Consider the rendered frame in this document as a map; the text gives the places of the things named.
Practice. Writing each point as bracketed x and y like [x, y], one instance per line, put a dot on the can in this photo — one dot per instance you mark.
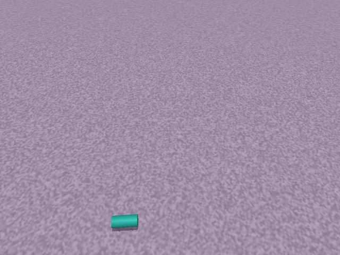
[122, 221]

